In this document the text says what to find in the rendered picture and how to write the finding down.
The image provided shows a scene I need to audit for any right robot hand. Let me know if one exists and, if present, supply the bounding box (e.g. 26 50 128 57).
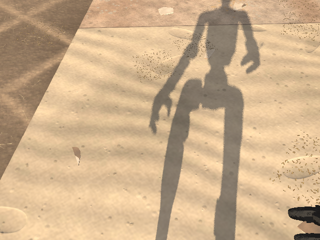
288 205 320 240

